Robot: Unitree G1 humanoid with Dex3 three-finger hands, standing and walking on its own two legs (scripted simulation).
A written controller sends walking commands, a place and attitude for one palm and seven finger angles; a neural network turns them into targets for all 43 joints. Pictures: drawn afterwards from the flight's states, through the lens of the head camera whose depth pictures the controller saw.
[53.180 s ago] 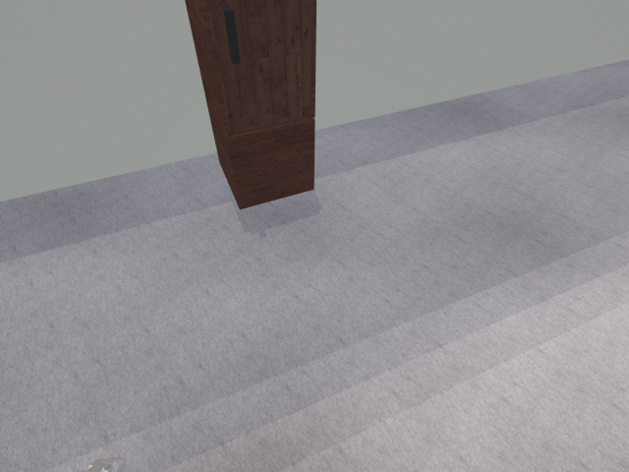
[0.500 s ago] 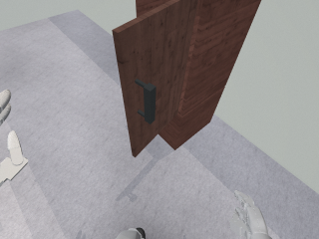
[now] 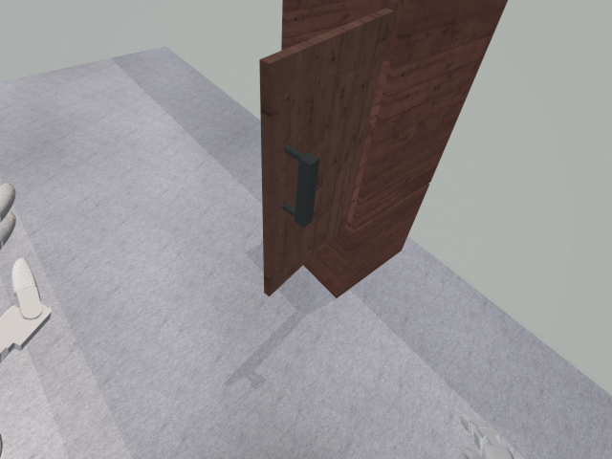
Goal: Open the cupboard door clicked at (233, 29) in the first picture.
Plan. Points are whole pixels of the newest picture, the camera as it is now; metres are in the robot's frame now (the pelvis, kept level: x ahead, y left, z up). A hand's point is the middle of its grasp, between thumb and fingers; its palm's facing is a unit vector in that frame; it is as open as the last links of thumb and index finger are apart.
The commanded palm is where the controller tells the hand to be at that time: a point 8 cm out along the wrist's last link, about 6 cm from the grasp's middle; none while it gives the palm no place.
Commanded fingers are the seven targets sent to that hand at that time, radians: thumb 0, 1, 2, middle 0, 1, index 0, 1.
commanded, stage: stop stepping back and stand still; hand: left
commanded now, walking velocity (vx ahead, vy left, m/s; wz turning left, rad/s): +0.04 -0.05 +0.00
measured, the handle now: (297, 187) +0.57 +0.06 +0.02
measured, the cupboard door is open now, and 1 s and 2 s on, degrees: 100 100 100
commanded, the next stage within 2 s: let the arm hang, fingers relaxed in 0.46 s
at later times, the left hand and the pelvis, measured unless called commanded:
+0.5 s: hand (41, 347) +0.17 +0.25 +0.16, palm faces +0.44 -0.80 -0.42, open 7.4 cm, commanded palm +0.12 +0.29 +0.18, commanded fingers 0.00 0.90 0.90 -0.20 -0.30 -0.20 -0.30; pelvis -0.03 -0.01 +0.00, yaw -2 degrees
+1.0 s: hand out of the picture -0.08 +0.18 -0.17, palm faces +0.03 -0.98 -0.20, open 7.1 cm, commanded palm none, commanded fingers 0.00 0.90 0.90 -0.20 -0.30 -0.20 -0.30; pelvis -0.05 -0.01 +0.01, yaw +0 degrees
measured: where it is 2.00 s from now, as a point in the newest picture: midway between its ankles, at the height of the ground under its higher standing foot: outside the picture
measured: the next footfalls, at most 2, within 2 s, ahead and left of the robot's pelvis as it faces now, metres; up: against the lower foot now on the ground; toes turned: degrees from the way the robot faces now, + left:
none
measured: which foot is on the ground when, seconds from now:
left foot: down 0.00-1.00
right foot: down 0.00-1.00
